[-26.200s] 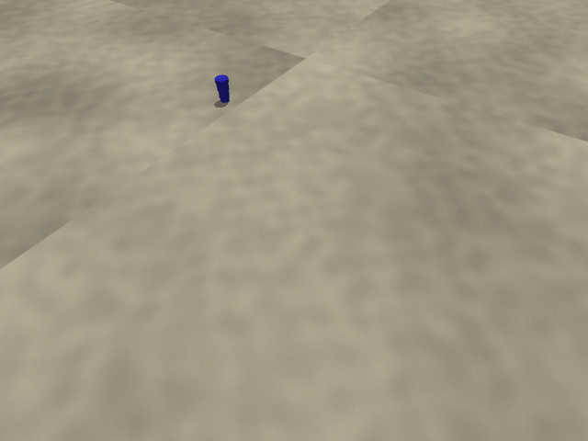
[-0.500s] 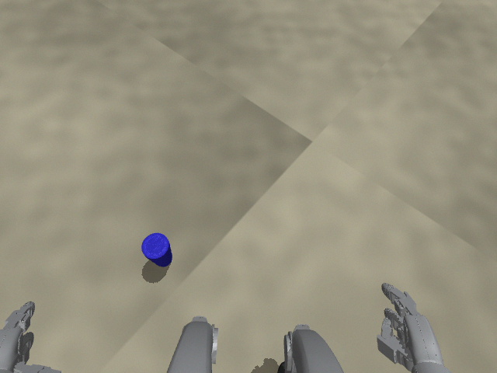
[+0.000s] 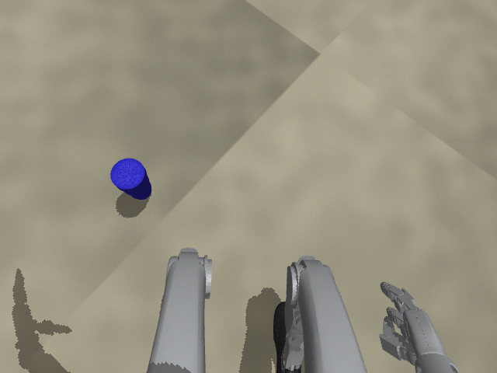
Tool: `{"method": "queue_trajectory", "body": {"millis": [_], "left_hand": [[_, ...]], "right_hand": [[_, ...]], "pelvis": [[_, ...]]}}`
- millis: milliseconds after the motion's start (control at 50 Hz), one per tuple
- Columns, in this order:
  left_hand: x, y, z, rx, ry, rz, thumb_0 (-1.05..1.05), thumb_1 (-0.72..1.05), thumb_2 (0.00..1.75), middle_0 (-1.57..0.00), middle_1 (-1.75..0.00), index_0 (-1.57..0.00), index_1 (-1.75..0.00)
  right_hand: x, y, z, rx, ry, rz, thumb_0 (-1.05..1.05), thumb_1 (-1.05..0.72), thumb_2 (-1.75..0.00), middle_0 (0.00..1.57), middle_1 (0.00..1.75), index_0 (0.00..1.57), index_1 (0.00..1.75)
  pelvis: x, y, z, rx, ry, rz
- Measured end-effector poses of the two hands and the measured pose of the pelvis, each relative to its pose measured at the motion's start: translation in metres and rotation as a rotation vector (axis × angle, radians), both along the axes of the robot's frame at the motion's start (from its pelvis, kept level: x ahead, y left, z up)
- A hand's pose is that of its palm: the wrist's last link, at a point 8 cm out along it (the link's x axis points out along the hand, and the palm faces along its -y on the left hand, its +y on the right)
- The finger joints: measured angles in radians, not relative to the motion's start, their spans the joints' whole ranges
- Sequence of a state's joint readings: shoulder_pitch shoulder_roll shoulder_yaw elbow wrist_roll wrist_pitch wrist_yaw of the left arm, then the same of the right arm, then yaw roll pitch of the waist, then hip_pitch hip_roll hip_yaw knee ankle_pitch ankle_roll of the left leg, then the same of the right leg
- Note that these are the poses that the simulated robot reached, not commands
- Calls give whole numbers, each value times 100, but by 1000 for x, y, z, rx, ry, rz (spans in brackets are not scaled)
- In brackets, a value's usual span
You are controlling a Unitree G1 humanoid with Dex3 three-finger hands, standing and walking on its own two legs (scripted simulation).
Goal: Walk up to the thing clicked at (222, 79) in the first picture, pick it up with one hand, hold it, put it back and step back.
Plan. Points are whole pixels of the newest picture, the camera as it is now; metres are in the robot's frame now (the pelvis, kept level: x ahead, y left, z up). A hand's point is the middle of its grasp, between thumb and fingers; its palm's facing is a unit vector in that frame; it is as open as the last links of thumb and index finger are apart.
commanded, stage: go down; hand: left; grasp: from the side
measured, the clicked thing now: (135, 182) +0.49 +0.33 -0.43
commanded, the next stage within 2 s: approach in 1.46 s
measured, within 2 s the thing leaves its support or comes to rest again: neither
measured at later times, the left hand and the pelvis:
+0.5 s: hand out of the picture +0.33 +0.48 -0.08, palm faces +0.49 -0.86 -0.14, open 17.4 cm; pelvis -0.02 +0.00 -0.09, yaw -3 degrees
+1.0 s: hand out of the picture +0.35 +0.50 -0.10, palm faces +0.50 -0.86 -0.11, open 17.4 cm; pelvis -0.03 +0.01 -0.14, yaw -4 degrees
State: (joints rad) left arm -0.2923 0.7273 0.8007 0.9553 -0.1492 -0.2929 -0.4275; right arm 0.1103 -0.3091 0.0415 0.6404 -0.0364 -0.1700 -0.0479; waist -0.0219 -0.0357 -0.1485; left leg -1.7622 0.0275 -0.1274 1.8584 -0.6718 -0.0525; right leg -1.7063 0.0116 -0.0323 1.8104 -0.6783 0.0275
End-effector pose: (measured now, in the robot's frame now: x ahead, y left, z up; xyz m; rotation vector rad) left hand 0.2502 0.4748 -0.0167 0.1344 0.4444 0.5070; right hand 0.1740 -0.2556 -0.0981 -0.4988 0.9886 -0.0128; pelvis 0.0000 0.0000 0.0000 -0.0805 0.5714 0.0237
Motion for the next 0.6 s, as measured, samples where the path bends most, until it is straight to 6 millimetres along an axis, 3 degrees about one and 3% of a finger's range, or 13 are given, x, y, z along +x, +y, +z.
{"method": "queue_trajectory", "body": {"millis": [160,300,600], "left_hand": [[18,18,-24,25,-110,-11,-1,-55,9,-7,-14,-7,-13],[33,26,-42,11,-179,-20,-1,-54,9,-7,-14,-7,-14],[34,51,-55,35,-263,5,-1,-57,11,-6,-14,-6,-14]], "right_hand": [[-21,-11,-40,-51,74,22,0,-89,-90,21,30,21,30],[-31,-17,-62,-83,101,28,0,-90,-90,21,30,21,30],[-44,-15,-97,-105,119,61,0,-90,-90,21,30,21,30]], "pelvis": [[-11,-2,-40,-12,7,-9],[-16,-1,-66,-25,3,-20],[-28,4,-107,-37,-27,-31]]}}
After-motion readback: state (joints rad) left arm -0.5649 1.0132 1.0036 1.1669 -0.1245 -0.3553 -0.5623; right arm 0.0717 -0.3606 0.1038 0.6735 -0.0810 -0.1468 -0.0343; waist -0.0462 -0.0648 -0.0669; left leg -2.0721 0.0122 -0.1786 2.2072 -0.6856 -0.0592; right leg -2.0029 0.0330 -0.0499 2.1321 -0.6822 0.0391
